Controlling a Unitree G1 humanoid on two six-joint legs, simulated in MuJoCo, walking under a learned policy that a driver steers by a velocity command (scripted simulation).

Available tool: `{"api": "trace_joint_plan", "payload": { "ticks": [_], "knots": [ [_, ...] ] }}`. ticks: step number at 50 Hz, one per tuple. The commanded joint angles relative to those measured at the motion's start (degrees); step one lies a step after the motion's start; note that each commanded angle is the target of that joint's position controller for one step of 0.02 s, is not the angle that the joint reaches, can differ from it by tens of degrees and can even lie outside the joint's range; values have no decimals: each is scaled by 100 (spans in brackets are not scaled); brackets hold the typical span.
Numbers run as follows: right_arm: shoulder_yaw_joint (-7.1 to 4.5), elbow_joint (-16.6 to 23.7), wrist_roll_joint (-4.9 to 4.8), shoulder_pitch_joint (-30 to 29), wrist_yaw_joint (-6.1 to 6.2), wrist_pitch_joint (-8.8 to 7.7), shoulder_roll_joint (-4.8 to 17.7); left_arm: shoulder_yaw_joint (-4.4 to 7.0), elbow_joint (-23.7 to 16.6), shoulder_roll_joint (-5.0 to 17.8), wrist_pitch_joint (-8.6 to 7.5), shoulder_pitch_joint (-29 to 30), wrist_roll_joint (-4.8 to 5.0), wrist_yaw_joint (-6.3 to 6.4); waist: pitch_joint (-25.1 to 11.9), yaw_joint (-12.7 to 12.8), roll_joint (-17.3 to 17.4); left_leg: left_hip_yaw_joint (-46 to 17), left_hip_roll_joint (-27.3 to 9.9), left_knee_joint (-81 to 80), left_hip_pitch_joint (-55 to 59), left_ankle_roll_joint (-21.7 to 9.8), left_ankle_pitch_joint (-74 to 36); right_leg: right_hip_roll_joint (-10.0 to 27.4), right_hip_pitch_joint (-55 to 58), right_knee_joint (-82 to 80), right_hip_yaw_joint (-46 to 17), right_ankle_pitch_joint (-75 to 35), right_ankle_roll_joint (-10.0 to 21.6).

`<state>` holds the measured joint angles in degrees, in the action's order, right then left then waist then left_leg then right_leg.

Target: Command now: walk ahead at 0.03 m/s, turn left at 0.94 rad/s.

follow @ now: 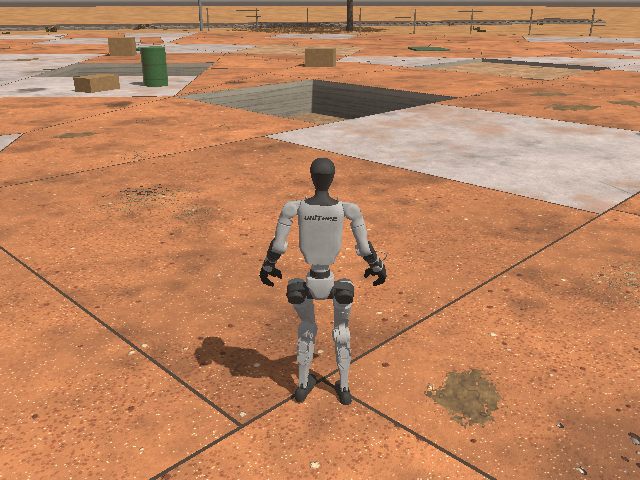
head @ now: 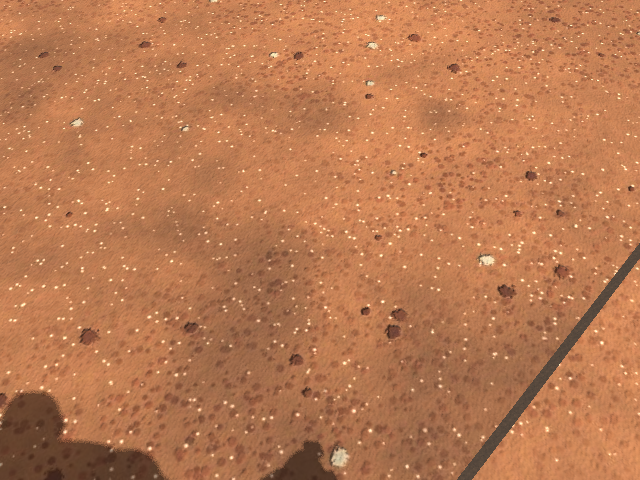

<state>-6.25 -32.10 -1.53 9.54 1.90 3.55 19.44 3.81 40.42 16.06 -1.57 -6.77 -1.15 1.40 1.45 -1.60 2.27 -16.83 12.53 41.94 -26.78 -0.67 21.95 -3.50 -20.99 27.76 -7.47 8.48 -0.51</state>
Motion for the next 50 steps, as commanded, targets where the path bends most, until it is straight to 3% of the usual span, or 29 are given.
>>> {"api": "trace_joint_plan", "payload": {
  "ticks": [1, 3, 4, 7, 9, 11, 14, 16, 17, 18, 19, 20, 21, 23, 27, 29, 31, 33, 35, 36, 37, 38, 39, 40, 41, 42, 43, 45, 50],
  "knots": [
    [-247, 312, 31, 427, -123, -147, 997, 208, -691, 608, -48, 408, -111, 68, -823, -144, -1177, 576, -735, 2435, -1226, 371, 724, 2299, 1426, -963, -1797, -957, 1379],
    [-185, 117, 45, 582, -98, -35, 760, 145, -764, 488, 32, 517, 42, 156, -530, -88, -695, 845, -920, 3184, -1361, 505, 95, 1737, 1230, -854, -877, -686, 1059],
    [-120, 145, 23, 574, -128, -15, 603, 122, -760, 522, 61, 469, 35, 193, -392, -57, -678, 1061, -1030, 3374, -1427, 555, -42, 1657, 1110, -905, -577, -888, 1079],
    [93, 371, 49, -13, -90, -114, 204, 127, -543, 681, 127, -190, -32, 147, -483, 313, -802, 1293, -1063, 2653, -1262, 647, 63, 1526, 1363, -845, -441, -1856, 1390],
    [191, 335, 130, -7, -67, -174, 44, 130, -486, 747, 136, -223, 4, 68, -764, 293, -954, 1216, -1089, 1835, -747, 643, 359, 1551, 1525, -658, -397, -2338, 1471],
    [289, 196, 201, 74, -72, -204, -171, 65, -469, 633, 116, 7, 86, -49, -871, 180, -1177, 1449, -1239, 558, 252, 597, 415, 1366, 1135, -657, -252, -2097, 1368],
    [160, 92, 125, 0, -46, -209, 144, 209, -377, 1088, 138, -279, 235, -141, -564, 258, -1502, 1699, -917, -818, 735, 529, -146, 1392, 1064, -515, -741, -1891, 1366],
    [113, -11, 92, 220, -31, -247, 228, 235, -368, 1110, 143, -336, 360, -114, -600, 89, -1454, 1551, -922, -2168, 1476, 207, -1055, 1306, 908, -321, -1067, -1835, 1131],
    [50, -35, 122, 423, 10, -249, 441, 200, -385, 953, 109, -375, 375, -92, -831, 46, -1237, 1301, -1368, -2166, 2295, 1, -1494, 1173, 364, -114, -1045, -1138, 824],
    [-28, -24, 243, 750, 86, -194, 767, 96, -482, 534, 58, -363, 282, -118, -1160, -6, -184, 463, -2541, -1894, 3241, -467, -2997, 736, -635, 1025, -518, 436, 428],
    [-134, -189, 342, 536, 50, -129, 1039, 65, -664, 386, -12, -396, 313, -131, -975, 130, 1643, -352, -3642, -2000, 2880, -1326, -3684, 96, -1720, 1733, 617, 2409, 72],
    [-36, -2, 404, 403, 39, -200, 610, 231, -580, 886, 5, -256, 266, -112, -880, -116, 1145, -349, -3746, -2191, 2643, -1655, -3863, 405, -1819, 3098, 492, 2788, -196],
    [52, 48, 399, 50, 54, -261, 316, 330, -501, 988, 94, -345, 319, -97, -704, 51, 869, 100, -3463, -2211, 2436, -1452, -3746, 447, -1919, 3782, 429, 2528, -261],
    [77, 110, 206, -595, 66, -359, 163, 336, -341, 802, 353, -711, 267, -10, -386, 322, 763, 912, -3006, -2227, 2097, -1056, -3443, 620, -1989, 4133, 436, 1818, -457],
    [11, -76, 217, -457, 120, -340, 257, 190, -721, 406, 446, -296, 257, -135, -342, 132, 694, 1673, -2857, -2223, 2042, -975, -3049, 821, -1671, 3066, 793, 1031, -518],
    [-97, -209, 141, -49, 63, -384, 546, 121, -917, 357, 403, -58, 274, -294, -633, -122, 726, 1532, -3135, -2611, 2165, -964, -1105, 941, -1319, 2489, 939, 1073, -320],
    [-165, -267, 54, -54, -26, -497, 754, 161, -975, 523, 358, -89, 311, -400, -499, -61, 793, 1417, -3254, -2939, 2040, -879, 370, 903, -1043, 2123, 1121, 1321, -52],
    [-193, -322, 10, -136, -132, -597, 810, 202, -928, 620, 310, -204, 316, -420, -242, 54, 690, 1517, -3315, -3034, 1973, -772, 879, 857, -772, 1761, 1313, 1546, 201],
    [-192, -392, -40, -331, -217, -625, 764, 214, -684, 550, 271, -708, 351, -393, -66, 390, 441, 1959, -3212, -2656, 1634, -606, 1080, 708, 29, 1151, 1674, 1421, 449],
    [-152, -406, -13, -430, -229, -631, 629, 273, -401, 601, 250, -1260, 345, -352, -131, 654, 170, 2375, -2942, -1986, 1210, -473, 774, 388, 923, 818, 1982, 1281, 576],
    [-52, -358, 62, -513, -240, -657, 313, 471, -34, 967, 216, -2257, 350, -294, -335, 1079, -605, 2916, -2449, -97, 470, -250, -237, 203, 2197, 521, 1645, 1473, 855],
    [117, 29, 195, -866, -242, -744, -236, 614, 18, 1701, 116, -2949, 349, -263, -94, 1136, -2424, 2900, -1732, 2894, -1887, 155, 1150, 1476, 3171, -105, -1160, 1641, 1601],
    [213, 393, 767, -1182, -329, -695, -219, 482, -370, 1713, 120, -2584, -102, -310, -567, 1261, -2433, 1841, -1069, 3606, -3510, 199, 1394, 2113, 3514, -1708, -3856, 2604, 1943],
    [188, 452, 727, -1517, -386, -731, 8, 440, -473, 1498, 121, -2222, -136, -285, -57, 1159, -1424, 1443, -1545, 3822, -3884, 137, 843, 2377, 3301, -1894, -3679, 3033, 1995],
    [167, 318, 613, -1428, -440, -784, 209, 357, -443, 1290, 97, -2065, -95, -253, 94, 967, -821, 1405, -1762, 3422, -3551, 116, 224, 2219, 2818, -1669, -3078, 2883, 1887],
    [154, 122, 575, -1080, -464, -782, 326, 298, -417, 1179, 64, -1910, -61, -254, 211, 683, -427, 1420, -1894, 2964, -2974, 175, -213, 1898, 2316, -1616, -2462, 2588, 1728],
    [164, -47, 589, -708, -500, -722, 338, 219, -421, 1033, -4, -1659, -6, -216, 209, 436, -517, 1522, -1947, 2561, -2434, 243, -587, 1617, 1914, -1812, -1929, 2417, 1562],
    [208, -275, 528, -456, -567, -551, 317, 102, -303, 852, -180, -1569, 18, -207, 281, 287, -713, 1800, -1883, 2151, -1994, 304, -1214, 1298, 1685, -2170, -1138, 1622, 1381],
    [372, -234, 315, -1193, -612, -483, 76, 52, 119, 805, -373, -2067, 48, -284, 594, 544, -590, 2258, -1674, 683, -1948, -24, -2109, 1075, 2150, -2465, 244, -566, 1058]
  ]
}}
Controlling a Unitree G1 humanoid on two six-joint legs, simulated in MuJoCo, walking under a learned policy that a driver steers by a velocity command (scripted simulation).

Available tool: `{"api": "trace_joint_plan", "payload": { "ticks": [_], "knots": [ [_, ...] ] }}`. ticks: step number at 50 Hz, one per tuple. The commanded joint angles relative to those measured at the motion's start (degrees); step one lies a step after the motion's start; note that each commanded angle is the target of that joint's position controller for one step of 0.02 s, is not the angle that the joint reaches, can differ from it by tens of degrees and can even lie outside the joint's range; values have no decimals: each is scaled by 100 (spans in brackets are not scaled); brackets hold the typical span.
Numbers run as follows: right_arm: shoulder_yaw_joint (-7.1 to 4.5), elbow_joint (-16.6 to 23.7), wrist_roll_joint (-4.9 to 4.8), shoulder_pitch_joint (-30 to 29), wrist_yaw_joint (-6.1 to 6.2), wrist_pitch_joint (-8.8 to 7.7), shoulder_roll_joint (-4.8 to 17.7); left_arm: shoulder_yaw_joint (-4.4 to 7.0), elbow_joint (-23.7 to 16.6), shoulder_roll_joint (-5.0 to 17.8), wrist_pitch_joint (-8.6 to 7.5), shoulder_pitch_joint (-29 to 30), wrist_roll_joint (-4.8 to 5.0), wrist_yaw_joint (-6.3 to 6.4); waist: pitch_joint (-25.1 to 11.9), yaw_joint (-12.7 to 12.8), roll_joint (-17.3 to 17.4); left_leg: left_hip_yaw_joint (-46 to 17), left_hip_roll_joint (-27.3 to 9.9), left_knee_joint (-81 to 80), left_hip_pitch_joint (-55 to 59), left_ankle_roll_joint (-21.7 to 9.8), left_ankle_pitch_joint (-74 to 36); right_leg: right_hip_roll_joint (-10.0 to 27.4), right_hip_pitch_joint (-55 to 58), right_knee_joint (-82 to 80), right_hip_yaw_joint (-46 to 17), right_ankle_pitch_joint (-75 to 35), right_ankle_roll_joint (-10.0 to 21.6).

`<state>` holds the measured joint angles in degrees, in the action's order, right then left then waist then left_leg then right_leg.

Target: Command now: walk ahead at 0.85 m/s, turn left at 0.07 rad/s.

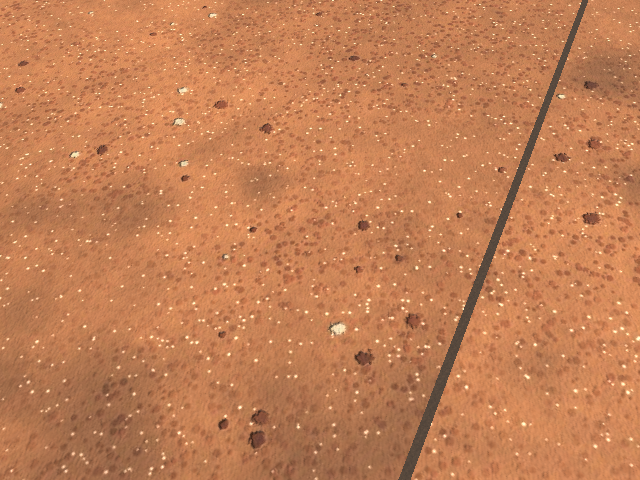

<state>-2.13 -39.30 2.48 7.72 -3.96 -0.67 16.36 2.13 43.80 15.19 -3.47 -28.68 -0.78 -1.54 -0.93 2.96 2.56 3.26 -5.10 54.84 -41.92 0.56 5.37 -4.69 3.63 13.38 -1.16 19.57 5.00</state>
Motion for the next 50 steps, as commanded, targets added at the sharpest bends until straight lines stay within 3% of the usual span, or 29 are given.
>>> {"api": "trace_joint_plan", "payload": {
  "ticks": [1, 3, 6, 8, 9, 10, 11, 12, 14, 15, 16, 18, 22, 25, 28, 29, 30, 31, 32, 33, 34, 35, 36, 37, 40, 43, 46, 48, 50],
  "knots": [
    [-6, 535, -108, -1167, -48, -68, 332, 196, -131, 871, -212, 44, -12, 25, 926, 127, -638, 305, 141, -908, -329, -259, -565, 1289, -276, -1210, -208, -2004, 463],
    [32, 586, -142, -1296, -78, -86, 285, 161, 27, 877, -260, 53, -53, 81, 1070, 89, -581, 319, 326, -1432, 2, -520, -709, 1452, -136, -1427, 228, -2924, 309],
    [4, 375, -167, -674, 8, -77, 435, 172, 171, 1116, -277, 190, -126, 211, 419, -285, -832, 761, 986, -1590, 1232, -879, -450, 1555, 449, -538, 773, -7186, -52],
    [-126, -82, -187, 878, 85, -51, 773, 259, 136, 1355, -131, 492, -299, 335, -427, -1051, -1158, 821, 1417, -1344, 2442, -1079, 308, 1670, 754, 1444, 902, -9163, -184],
    [-239, -462, -199, 2058, 136, -49, 978, 306, 70, 1485, -44, 787, -334, 364, -798, -1597, -1126, 653, 1471, -1476, 3418, -1188, 793, 1645, 395, 3077, 924, -9069, -188],
    [-405, -685, -148, 2990, 215, -36, 1270, 298, -13, 1432, -54, 1137, -265, 345, -949, -2140, -655, -205, 1129, -1931, 4622, -1485, 1438, 1195, -840, 5472, 1037, -7573, -198],
    [-553, -731, -148, 2613, 261, 71, 1684, 81, -340, 428, -202, 1211, -146, 180, -755, -1340, 1486, -3382, -271, -2811, 5909, -2311, 2642, -305, -3885, 8076, 641, -530, -578],
    [-535, -468, -217, 1779, 205, 36, 1639, -19, -673, 590, -352, 1161, -113, 107, -1074, -901, 1105, -5704, -780, -4004, 6002, -2825, 3026, -300, -4950, 8452, -597, 114, -464],
    [-410, -590, -178, 1721, 262, -56, 911, -76, -725, 818, -491, 1613, -160, 76, -70, -648, -593, -4807, -679, -4340, 4514, -2371, 2777, 436, -4699, 7288, -762, -397, -272],
    [-356, -665, -148, 1636, 300, -125, 779, -119, -830, 726, -434, 1846, -249, 90, 263, -433, -828, -4172, -391, -4362, 3737, -2139, 2208, 662, -4376, 6691, -711, -321, -321],
    [-298, -689, -133, 1513, 345, -189, 728, -165, -840, 665, -309, 1826, -364, 92, 471, -210, -815, -3682, -108, -4381, 3162, -2029, 1744, 744, -4122, 6418, -638, -216, -427],
    [-287, -678, -180, 1510, 336, -326, 837, -245, -889, 547, -79, 1795, -442, 77, 662, -51, -577, -3121, 198, -4508, 2463, -2029, 1359, 950, -4001, 5749, -413, -44, -604],
    [-343, -637, -259, 1685, 325, -403, 910, -393, -1483, 373, -71, 3272, -254, -36, 1035, -542, -301, -2551, 623, -4912, 1715, -1705, 264, 963, -3513, 3374, 105, -1698, -869],
    [-421, -747, -324, 2064, 302, -393, 1066, -400, -1605, 331, -100, 3634, -152, -42, 641, -930, -53, -2586, 539, -4571, 2574, -1415, -1507, 642, -3104, 2381, 246, -2656, -781],
    [-477, -740, -304, 1972, 386, -373, 1213, -317, -1597, 542, -152, 3449, -142, 37, 252, -809, 40, -2641, 451, -3759, 3434, -1140, -2904, 381, -2447, 1573, 137, -2322, -655],
    [-503, -729, -277, 1912, 399, -385, 1341, -210, -1461, 784, -169, 2987, -128, 102, -150, -589, 56, -2650, 443, -3094, 3619, -1002, -3730, 230, -1781, 1545, 110, -1903, -588],
    [-547, -685, -234, 1685, 375, -407, 1563, -76, -1249, 1048, -198, 2085, -77, 182, -699, -51, 104, -2628, 489, -2008, 3529, -886, -3935, 255, -760, 1536, 22, -1471, -516],
    [-540, -596, -194, 1318, 345, -475, 1507, 91, -950, 1370, -222, 818, -103, 300, -1273, 642, 59, -2500, 706, -623, 2769, -812, -3247, 704, 688, 1788, -285, -896, -396],
    [-312, -410, -147, 1198, 365, -541, 598, 247, -716, 1741, -227, -447, -274, 427, -2033, 915, -988, -1944, 1023, 1349, 1779, -887, 599, 2213, 2006, 1786, -1675, 1050, -267],
    [-126, -5, -520, 1952, 357, -492, 196, 348, -752, 2155, -180, 199, -387, 347, -2758, 95, -2943, -1280, 1339, 2714, 283, -694, 2405, 3540, 2602, 427, -5125, 2219, 387],
    [-167, -233, -309, 1382, 421, -359, 761, 307, -892, 1434, -125, 852, -311, 300, -1762, 194, -1614, -1097, 736, 2816, -253, -763, 1628, 3035, 1739, 197, -4634, 2981, 352],
    [-220, -207, -193, 894, 353, -297, 890, 184, -852, 955, -113, 1140, -255, 279, -995, 212, -987, -945, 528, 2479, -262, -723, 1144, 2732, 977, 295, -3414, 2039, 246],
    [-221, -197, -144, 678, 277, -244, 828, 145, -695, 765, -112, 1127, -297, 254, -562, 151, -478, -876, 361, 2315, -140, -671, 1018, 2525, 378, 260, -2622, 857, 198],
    [-199, -98, -60, 458, 180, -179, 681, 118, -491, 709, -138, 942, -284, 272, -283, 88, -491, -868, 208, 2199, -109, -660, 1028, 2333, -4, 194, -1982, 199, 141],
    [-54, 263, -44, 81, 26, 43, 251, 52, -12, 406, -291, 629, -91, 157, 148, -180, -770, -764, -74, 2096, -412, -642, 1019, 2216, -447, -54, -829, -1056, -59],
    [57, 694, -42, -427, -79, 87, 211, 68, 75, 530, -403, 907, -61, 117, 437, -458, -870, -536, -107, 1484, -356, -630, 208, 2023, -967, -428, 337, -2174, -212],
    [90, 761, -97, -899, -172, 104, 373, 98, 216, 659, -433, 880, -91, 137, 765, -408, -449, 149, 180, 240, 125, -742, -492, 1500, -1048, -743, 1409, -3051, -381],
    [155, 907, -60, -1252, -220, 69, 314, 144, 310, 952, -449, 620, -103, 163, 999, -424, -452, 623, 361, -664, 646, -961, -513, 1676, -890, -540, 1719, -5087, -463],
    [145, 693, 22, -955, -156, -6, 382, 166, 422, 1218, -368, 209, -107, 235, 641, -569, -686, 688, 878, -1064, 1643, -1148, -242, 1837, -552, -33, 1613, -7126, -362]
  ]
}}
Over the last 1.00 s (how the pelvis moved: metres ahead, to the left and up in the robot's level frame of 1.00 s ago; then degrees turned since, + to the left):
0.17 -0.14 0.00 -22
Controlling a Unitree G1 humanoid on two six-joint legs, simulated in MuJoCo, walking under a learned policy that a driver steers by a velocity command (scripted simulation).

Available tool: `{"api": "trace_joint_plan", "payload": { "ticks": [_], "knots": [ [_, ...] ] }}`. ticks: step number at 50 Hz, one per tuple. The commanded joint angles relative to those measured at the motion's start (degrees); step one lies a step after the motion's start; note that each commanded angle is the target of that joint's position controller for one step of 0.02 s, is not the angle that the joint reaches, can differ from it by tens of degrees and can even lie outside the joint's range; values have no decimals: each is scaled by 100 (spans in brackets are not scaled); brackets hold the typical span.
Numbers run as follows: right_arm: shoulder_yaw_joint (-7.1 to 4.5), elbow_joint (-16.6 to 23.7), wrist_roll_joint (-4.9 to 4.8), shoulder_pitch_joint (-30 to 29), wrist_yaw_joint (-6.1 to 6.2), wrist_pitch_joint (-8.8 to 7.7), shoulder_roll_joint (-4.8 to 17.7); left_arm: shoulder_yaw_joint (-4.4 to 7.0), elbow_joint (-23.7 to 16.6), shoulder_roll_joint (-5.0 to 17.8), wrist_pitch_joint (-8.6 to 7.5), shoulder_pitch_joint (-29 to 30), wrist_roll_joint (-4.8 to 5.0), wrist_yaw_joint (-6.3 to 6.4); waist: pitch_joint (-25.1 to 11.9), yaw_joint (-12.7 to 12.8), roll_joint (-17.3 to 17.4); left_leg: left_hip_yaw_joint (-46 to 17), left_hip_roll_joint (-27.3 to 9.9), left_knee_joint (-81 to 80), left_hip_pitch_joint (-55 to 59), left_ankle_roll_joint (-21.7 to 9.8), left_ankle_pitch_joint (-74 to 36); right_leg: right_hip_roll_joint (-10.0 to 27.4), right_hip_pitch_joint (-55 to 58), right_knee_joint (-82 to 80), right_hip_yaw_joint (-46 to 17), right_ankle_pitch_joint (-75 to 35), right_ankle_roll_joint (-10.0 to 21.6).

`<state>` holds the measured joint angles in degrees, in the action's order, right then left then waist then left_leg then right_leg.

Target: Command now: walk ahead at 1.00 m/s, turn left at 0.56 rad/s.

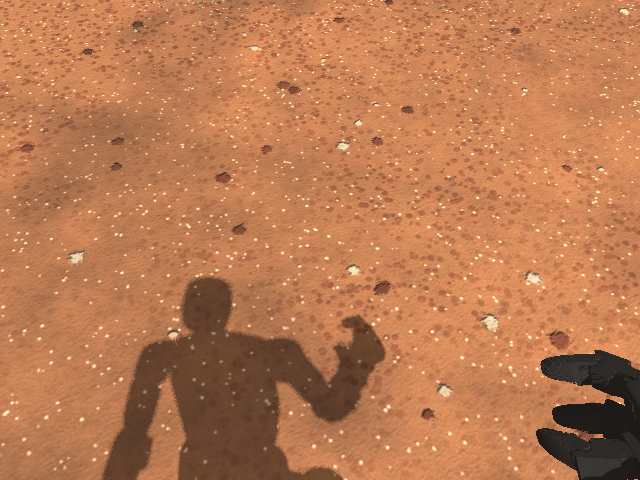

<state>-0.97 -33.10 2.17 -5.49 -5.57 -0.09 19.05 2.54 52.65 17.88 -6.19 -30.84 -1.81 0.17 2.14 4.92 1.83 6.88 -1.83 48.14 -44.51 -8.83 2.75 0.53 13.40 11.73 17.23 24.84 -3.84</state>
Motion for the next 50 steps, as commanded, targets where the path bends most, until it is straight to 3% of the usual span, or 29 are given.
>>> {"api": "trace_joint_plan", "payload": {
  "ticks": [1, 3, 4, 5, 6, 7, 8, 11, 14, 18, 22, 24, 25, 26, 27, 28, 29, 30, 31, 33, 37, 41, 43, 45, 46, 47, 48, 49, 50],
  "knots": [
    [-35, -159, 84, 1033, 70, -108, 272, 149, -440, 1165, -12, 459, -14, 101, -35, -1167, -737, 144, 758, -542, 2744, -321, 307, 1480, -1485, 942, -295, -8305, 637],
    [-347, -940, 90, 3273, 308, -113, 848, 168, -554, 1380, 142, 924, 10, 118, -943, -2262, -767, -489, 738, -1358, 5344, -535, 795, 1334, -2406, 3996, -370, -7599, 834],
    [-487, -997, 128, 3087, 452, -97, 1384, 21, -657, 563, 168, 505, -63, 23, -1268, -1510, 640, -1979, -625, -1162, 6437, -492, 1340, 484, -3889, 6563, -566, -550, 781],
    [-527, -673, 144, 2957, 508, -122, 1645, -54, -986, 369, 135, -54, 328, 38, -2660, -1195, 1158, -5015, -2206, -2161, 7589, -1134, 1692, -208, -5333, 8244, -2031, 571, 780],
    [-542, -737, 81, 2882, 566, -137, 1299, 30, -1091, 822, 88, 910, 302, 62, -1992, -1449, -18, -4616, -1885, -2940, 6752, -876, 2159, 39, -5772, 8074, -2318, -365, 826],
    [-465, -919, 64, 2604, 606, -227, 1043, -1, -1089, 650, 76, 1038, 302, 23, -814, -1074, -94, -3873, -1764, -3188, 5585, -786, 1891, 268, -5795, 7594, -2136, -761, 807],
    [-397, -998, 87, 2366, 580, -344, 711, -33, -945, 513, 124, 1040, 222, -9, -270, -786, -544, -3283, -1561, -3355, 4657, -629, 1482, 525, -5506, 7120, -2157, -911, 803],
    [-238, -1173, -27, 2241, 559, -631, 198, -52, -605, 162, 475, 603, 83, -196, 23, -264, -265, -1928, -1141, -3922, 3379, -219, 1095, 812, -4662, 6404, -2281, -1109, 701],
    [-221, -1393, -114, 2441, 479, -796, 102, -43, -813, 19, 570, 1478, 125, -294, 492, -371, -131, -704, -779, -4298, 3425, 242, -131, 864, -5328, 5690, -2059, -1829, 706],
    [-149, -1517, -138, 2597, 498, -851, 23, -128, -1108, -117, 463, 2401, 186, -390, 564, -503, -34, 577, -332, -4335, 3710, 641, -2280, 494, -5193, 4177, -1196, -3080, 910],
    [-181, -1581, -157, 2794, 748, -803, 507, -136, -1171, 67, 437, 2466, 125, -477, 159, -300, 229, 901, -663, -3584, 4777, 930, -5767, -222, -4234, 2890, -489, -3379, 1233],
    [-287, -1444, -76, 2477, 898, -612, 871, 14, -843, 479, 500, 1210, 118, -428, -514, 440, 537, 825, -922, -1965, 4956, 972, -7221, -626, -2957, 2941, -480, -2606, 1403],
    [-336, -1311, -16, 2101, 914, -503, 1000, 158, -506, 752, 529, 14, 102, -365, -952, 1035, 570, 694, -1032, -486, 4527, 911, -7201, -665, -1825, 2984, -749, -2141, 1617],
    [-389, -1228, -1, 1700, 857, -409, 1061, 347, -215, 1031, 531, -1072, 141, -252, -1169, 1615, 176, 686, -719, 1947, 3652, 833, -5336, -464, -712, 2463, -1334, -1779, 1992],
    [-190, -1103, 80, 1339, 681, -491, 222, 456, -160, 1172, 594, -582, 306, -151, -477, 1102, -1400, 420, 570, 4322, 1646, 802, 1671, -114, -247, 2460, -2099, -2050, 2110],
    [-37, -417, -94, 2136, 632, -643, -84, 543, -439, 1813, 630, 114, 59, -146, -1344, 29, -1947, -705, 763, 5669, -494, 1091, 2745, 1058, 1007, 1698, -5272, -1531, 3433],
    [42, -304, 11, 1861, 617, -802, 139, 528, -676, 1464, 624, 284, 73, -107, -1480, 229, -725, -1374, 453, 5187, -854, 925, 2282, 1477, 842, 432, -6507, 47, 3405],
    [24, -330, 13, 1667, 578, -874, 322, 412, -604, 953, 603, 440, 53, -50, -542, -77, 202, -1406, 112, 4301, -689, 847, 1773, 1380, -330, -22, -6217, 506, 2976],
    [33, -303, 76, 1549, 574, -835, 293, 354, -538, 769, 549, 643, 61, -39, -66, -401, 489, -1341, -123, 3636, -300, 895, 1682, 1140, -1322, -70, -5706, 127, 2705],
    [106, -336, 258, 1633, 555, -533, 196, 290, -615, 722, 356, 898, 102, 1, 280, -752, 542, -1256, -384, 2928, 405, 1085, 1716, 600, -2686, -141, -4820, -586, 2504],
    [233, 155, 127, 565, 453, -368, 33, 352, -725, 872, 147, 897, 155, -50, 521, -504, 91, -780, -523, 533, 1287, 1322, 550, -91, -3892, -413, -3843, -1707, 2277],
    [269, 396, -63, -58, 441, -411, -36, 470, -704, 1003, 171, 520, 234, -127, 122, 68, -397, -628, -94, -1161, 1740, 1179, -844, -121, -2841, -23, -3829, -3282, 1827],
    [217, 436, -70, -33, 474, -451, 108, 509, -746, 1047, 190, 564, 211, -89, -25, 48, -508, -760, 27, -1740, 2050, 1094, -735, -6, -2319, 352, -3960, -3718, 1644],
    [26, 183, -79, 850, 574, -494, 533, 556, -824, 1265, 180, 764, 154, -65, -658, -394, -508, -823, 315, -1891, 3186, 977, 40, -8, -1947, 1489, -4010, -5032, 1380],
    [-103, -59, -94, 1898, 650, -525, 771, 583, -880, 1442, 160, 1059, 132, -91, -1212, -1061, -442, -793, 259, -1875, 4320, 910, 451, -161, -2197, 2698, -3876, -5165, 1256],
    [-272, -324, -7, 3240, 771, -551, 1112, 493, -1014, 1122, 83, 1351, 108, -101, -1872, -1691, -239, -1361, -436, -1608, 5804, 770, 1562, -376, -3067, 4347, -3627, -4243, 1179],
    [-393, -439, 242, 3826, 831, -553, 1541, 230, -1303, 105, 41, 1273, 216, -84, -2372, -1555, 1331, -3696, -2082, -2314, 7056, 538, 3767, -980, -4742, 6144, -2998, 245, 1122],
    [-469, -359, 198, 3075, 761, -500, 1647, 108, -1543, 181, 96, 767, 330, -92, -2619, -866, 2377, -6241, -2638, -3414, 6907, 88, 4621, -773, -5694, 7000, -2651, 311, 1126],
    [-364, -190, 150, 2353, 727, -459, 906, 147, -1330, 577, 229, 1221, 157, -55, -1592, -890, 1083, -5290, -2271, -3447, 6014, 100, 4999, -280, -5989, 7110, -2441, -398, 1124]
  ]
}}
Over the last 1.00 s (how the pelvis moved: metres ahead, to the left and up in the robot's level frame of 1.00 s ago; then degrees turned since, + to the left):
0.87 0.21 -0.02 48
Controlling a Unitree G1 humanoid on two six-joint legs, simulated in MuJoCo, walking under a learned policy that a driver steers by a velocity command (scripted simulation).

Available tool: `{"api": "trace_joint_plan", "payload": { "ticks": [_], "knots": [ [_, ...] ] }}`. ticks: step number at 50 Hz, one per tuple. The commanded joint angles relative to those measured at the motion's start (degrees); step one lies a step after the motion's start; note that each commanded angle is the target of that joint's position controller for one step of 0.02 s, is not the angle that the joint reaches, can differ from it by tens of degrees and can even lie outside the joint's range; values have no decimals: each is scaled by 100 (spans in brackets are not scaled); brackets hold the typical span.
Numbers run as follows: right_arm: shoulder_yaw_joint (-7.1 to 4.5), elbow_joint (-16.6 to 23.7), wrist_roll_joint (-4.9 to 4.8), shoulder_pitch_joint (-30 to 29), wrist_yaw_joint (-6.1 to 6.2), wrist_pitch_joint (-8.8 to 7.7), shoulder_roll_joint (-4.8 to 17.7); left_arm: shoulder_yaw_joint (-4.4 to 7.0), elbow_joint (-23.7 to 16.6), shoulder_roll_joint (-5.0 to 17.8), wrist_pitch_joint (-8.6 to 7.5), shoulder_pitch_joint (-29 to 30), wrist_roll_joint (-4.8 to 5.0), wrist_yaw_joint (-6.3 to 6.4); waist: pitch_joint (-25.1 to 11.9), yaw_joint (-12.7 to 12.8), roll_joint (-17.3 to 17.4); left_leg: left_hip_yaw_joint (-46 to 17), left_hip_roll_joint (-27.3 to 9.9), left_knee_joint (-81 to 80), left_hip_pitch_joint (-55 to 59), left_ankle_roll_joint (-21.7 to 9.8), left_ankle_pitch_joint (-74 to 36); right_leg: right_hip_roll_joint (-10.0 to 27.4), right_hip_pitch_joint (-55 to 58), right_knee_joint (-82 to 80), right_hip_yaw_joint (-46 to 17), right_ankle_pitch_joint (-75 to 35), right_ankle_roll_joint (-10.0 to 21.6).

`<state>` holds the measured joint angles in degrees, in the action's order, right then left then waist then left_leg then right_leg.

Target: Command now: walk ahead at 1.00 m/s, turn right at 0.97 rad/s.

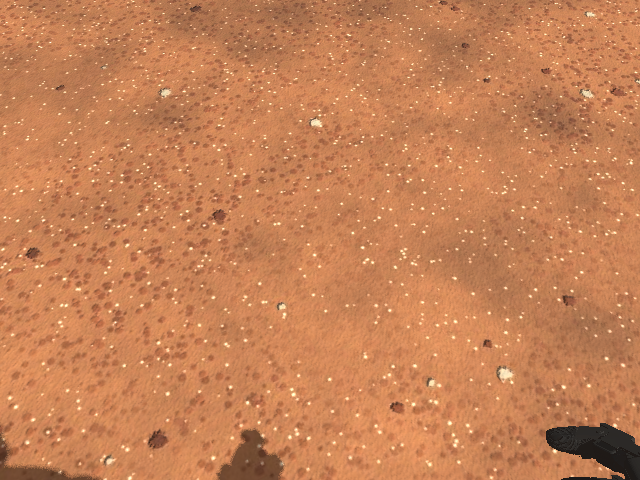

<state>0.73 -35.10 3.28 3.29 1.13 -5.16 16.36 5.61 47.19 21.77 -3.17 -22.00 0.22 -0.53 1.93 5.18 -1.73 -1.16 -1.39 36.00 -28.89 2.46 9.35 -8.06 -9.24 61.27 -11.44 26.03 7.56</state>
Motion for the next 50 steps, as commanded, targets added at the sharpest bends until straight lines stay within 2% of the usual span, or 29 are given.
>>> {"api": "trace_joint_plan", "payload": {
  "ticks": [1, 2, 5, 9, 10, 11, 13, 16, 18, 19, 20, 21, 22, 24, 27, 30, 32, 34, 37, 38, 39, 40, 41, 42, 43, 44, 45, 48, 50],
  "knots": [
    [-447, -46, -15, 1292, 32, 73, 798, -139, -805, 269, -12, 660, -151, -53, -957, -900, 732, -3310, -2033, -2121, 3705, -954, 3222, 796, -3638, 1862, 597, -903, -83],
    [-414, -187, 1, 1352, 18, 77, 665, -132, -826, 235, 53, 880, -199, -139, -651, -853, 408, -2501, -1787, -2146, 3221, -848, 2179, 964, -3503, 1669, 644, -981, -148],
    [-339, -754, -150, 1851, -59, -75, 371, -270, -1184, -181, 272, 1297, -257, -336, -134, -659, 719, -1078, -1515, -2368, 2631, -665, 602, 1337, -3671, 1518, 682, -1074, -230],
    [-362, -903, -172, 1648, -136, -238, 479, -381, -1654, -205, 350, 1933, -216, -430, 165, -397, 702, 409, -1324, -2791, 2160, -533, -904, 1395, -3663, 794, 933, -2091, -270],
    [-351, -997, -163, 1703, -130, -226, 395, -365, -1600, -139, 372, 2071, -178, -433, 214, -473, 559, 917, -944, -2844, 2229, -427, -1253, 1207, -3577, 599, 1180, -2312, -238],
    [-380, -993, -138, 1768, -133, -267, 636, -435, -1806, -234, 369, 2246, -178, -475, 414, -393, 724, 991, -1204, -2912, 2092, -456, -1579, 1360, -3446, -43, 1239, -2464, -186],
    [-402, -1159, -151, 2025, -105, -252, 689, -476, -1864, -235, 343, 2753, -227, -548, 740, -536, 384, 1494, -1069, -3014, 2351, -324, -2437, 1174, -3202, -974, 1790, -2593, -11],
    [-495, -1184, -152, 2345, 16, -126, 1126, -439, -1696, -116, 289, 2550, -204, -519, 272, -344, 616, 1802, -1128, -2029, 3154, -200, -6266, 473, -2136, -1641, 2404, -2215, 309],
    [-603, -1084, -125, 2093, 95, 72, 1494, -266, -1285, 211, 256, 1052, -181, -400, -564, 504, 876, 1673, -1430, 9, 3085, -270, -7477, 142, -521, -1683, 2242, -1597, 550],
    [-614, -922, -106, 1798, 69, 150, 1500, -92, -864, 481, 214, -247, -167, -287, -1099, 1018, 792, 1521, -1475, 1705, 2334, -371, -6833, 77, 1009, -2073, 1852, -1436, 777],
    [-581, -896, -49, 1813, -25, 176, 1186, 90, -632, 736, 229, -430, -101, -120, -1049, 825, 92, 1477, -757, 3706, 929, -298, -2094, 405, 2096, -2434, 1094, -1066, 914],
    [-412, -341, -48, 2089, -107, 115, 488, 213, -851, 1411, 351, 221, -180, -56, -1174, -107, -1260, 1132, 161, 5895, -1391, 13, 2076, 1743, 3187, -2808, -1736, -1647, 1639],
    [-410, 118, -133, 1486, -99, -44, 842, 273, -1050, 1449, 414, -163, -197, -23, -1979, 310, -458, -137, 145, 6139, -2216, -12, 1681, 2175, 3641, -3972, -3297, -663, 2146],
    [-339, 122, -128, 1071, -86, -188, 845, 184, -802, 932, 314, 78, -137, 69, -390, -164, 552, -300, -371, 4858, -2124, -62, 1093, 2019, 1817, -4773, -2868, -761, 1676],
    [-297, -11, 111, 1345, -81, 152, 724, -3, -786, 492, 47, 502, -90, 122, 89, -850, 735, -310, -694, 3760, -970, 189, 1525, 1311, -219, -4823, -1641, -1898, 1461],
    [-185, 421, 47, 371, -158, 269, 437, 1, -738, 520, -116, 484, -81, 60, 435, -730, 486, -16, -692, 2164, -463, 306, 735, 838, -1376, -5144, -1160, -1990, 1308],
    [-104, 567, -75, -107, -217, 245, 278, 50, -703, 573, -145, 417, -75, 14, 396, -533, 277, 45, -500, 1029, 180, 229, -657, 585, -1590, -5126, -948, -2457, 1014],
    [-109, 569, -174, -272, -231, 224, 336, 97, -613, 661, -158, 210, -10, -35, 183, -318, 95, 94, -265, 340, 712, 97, -1400, 673, -1244, -5027, -1028, -3135, 810],
    [-201, 469, -146, -113, -187, 183, 593, 100, -418, 691, -153, -125, -1, 18, -105, -261, 17, 131, -22, -419, 1058, -152, -1249, 916, 72, -4373, -1062, -4644, 516],
    [-295, 310, -130, 375, -140, 163, 779, 112, -355, 826, -147, -181, -45, 37, -462, -478, 19, 212, 191, -410, 1474, -245, -709, 985, 513, -3697, -1021, -5655, 400],
    [-409, 92, -135, 1254, -71, 133, 959, 123, -324, 971, -139, -50, -100, 25, -925, -1036, 71, 346, 276, -473, 2338, -340, -282, 951, 538, -2557, -848, -6139, 267],
    [-528, -192, -108, 2419, 39, 112, 1192, 62, -364, 777, -183, 222, -164, 15, -1379, -1684, 103, 89, -93, -283, 3671, -445, 262, 756, -267, -978, -617, -5559, 149],
    [-653, -371, 55, 3318, 125, 78, 1654, -149, -579, -60, -260, 215, -135, 38, -1967, -1777, 1341, -1933, -1465, -647, 4899, -707, 2418, 180, -1650, 1262, -175, -2049, 24],
    [-729, -418, 56, 2690, -1, 82, 1909, -285, -734, -296, -280, -611, 49, -9, -2305, -916, 2866, -5338, -2353, -2162, 5139, -1306, 3093, -239, -2946, 2111, 64, -43, -91],
    [-650, -226, -19, 1852, -78, 113, 1204, -279, -559, 96, -184, -82, -132, 58, -1222, -878, 1443, -4790, -2129, -2192, 4341, -1388, 3739, 403, -3444, 2214, 221, -610, -16],
    [-571, -272, -78, 1639, -120, 105, 812, -266, -607, 196, -148, 477, -217, -12, -676, -918, 517, -3728, -1859, -2121, 3553, -1371, 3071, 606, -3337, 1912, 313, -1023, -61],
    [-532, -411, -34, 1623, -141, 91, 671, -284, -706, 143, -124, 831, -256, -79, -373, -855, 152, -3009, -1594, -2147, 3002, -1268, 2316, 737, -3218, 1608, 355, -1065, -82],
    [-420, -952, -115, 2055, -165, -61, 430, -410, -952, -217, -6, 1115, -287, -229, 44, -595, 551, -1919, -1231, -2455, 2353, -1148, 1290, 862, -3271, 1057, 195, -855, -156],
    [-429, -1078, -202, 2112, -189, -146, 533, -473, -1180, -229, 17, 1544, -301, -267, 278, -523, 567, -1366, -1175, -2832, 2183, -1172, 714, 886, -3568, 502, 290, -1178, -234]
  ]
}}
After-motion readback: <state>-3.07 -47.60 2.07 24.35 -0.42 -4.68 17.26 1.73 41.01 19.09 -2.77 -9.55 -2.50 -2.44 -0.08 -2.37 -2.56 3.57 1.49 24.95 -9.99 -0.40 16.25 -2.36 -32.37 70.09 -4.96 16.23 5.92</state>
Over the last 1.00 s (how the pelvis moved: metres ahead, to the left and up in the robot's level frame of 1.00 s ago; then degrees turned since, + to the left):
0.94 -0.12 0.00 -38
